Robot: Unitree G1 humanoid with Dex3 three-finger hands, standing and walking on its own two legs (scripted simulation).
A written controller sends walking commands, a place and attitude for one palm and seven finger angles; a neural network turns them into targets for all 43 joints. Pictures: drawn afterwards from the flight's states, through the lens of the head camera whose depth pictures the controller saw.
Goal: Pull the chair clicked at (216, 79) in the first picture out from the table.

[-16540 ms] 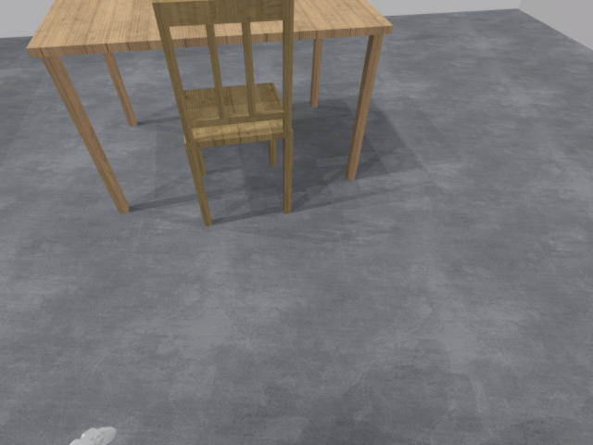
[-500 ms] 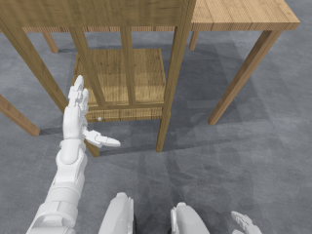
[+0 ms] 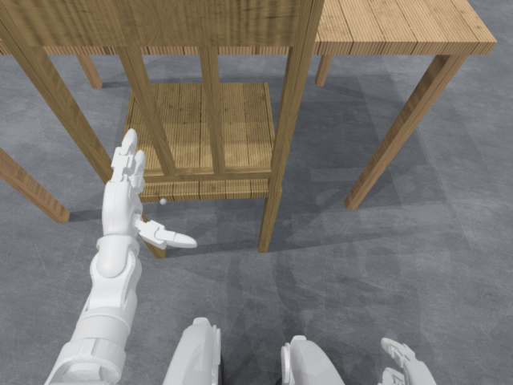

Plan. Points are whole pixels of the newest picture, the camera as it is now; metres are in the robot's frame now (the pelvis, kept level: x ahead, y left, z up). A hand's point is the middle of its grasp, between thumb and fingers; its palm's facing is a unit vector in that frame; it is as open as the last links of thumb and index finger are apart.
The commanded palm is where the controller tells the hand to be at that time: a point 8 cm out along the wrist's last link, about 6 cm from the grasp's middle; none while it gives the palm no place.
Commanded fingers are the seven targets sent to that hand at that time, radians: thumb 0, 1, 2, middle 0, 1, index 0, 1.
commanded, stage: push the fingers through the gap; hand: left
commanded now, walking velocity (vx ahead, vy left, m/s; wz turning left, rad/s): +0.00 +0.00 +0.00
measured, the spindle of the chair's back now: (153, 122) +0.53 +0.19 +0.04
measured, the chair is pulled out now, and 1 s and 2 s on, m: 0.00 0.00 0.00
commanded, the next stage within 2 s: hook a spindle and tug to test in 1.62 s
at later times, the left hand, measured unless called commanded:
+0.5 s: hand (164, 179) +0.42 +0.16 +0.02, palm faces +0.08 -1.00 -0.04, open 16.9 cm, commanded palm +0.40 +0.20 +0.02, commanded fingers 0.00 -0.50 0.30 -0.06 -0.08 -0.06 -0.08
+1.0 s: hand (168, 150) +0.48 +0.16 +0.02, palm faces +0.08 -1.00 -0.03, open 16.9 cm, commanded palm +0.46 +0.19 +0.02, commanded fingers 0.00 -0.50 0.30 -0.06 -0.08 -0.06 -0.08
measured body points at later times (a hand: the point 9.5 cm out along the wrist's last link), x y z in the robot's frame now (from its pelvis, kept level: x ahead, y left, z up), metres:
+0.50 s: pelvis +0.00 +0.00 +0.00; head +0.12 +0.01 +0.43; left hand +0.41 +0.21 +0.03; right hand +0.09 -0.26 -0.13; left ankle +0.07 +0.11 -0.62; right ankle +0.00 -0.12 -0.62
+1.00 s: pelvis +0.00 +0.00 -0.01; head +0.14 +0.02 +0.42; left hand +0.47 +0.21 +0.03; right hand +0.04 -0.26 -0.13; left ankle +0.07 +0.11 -0.62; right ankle +0.00 -0.12 -0.62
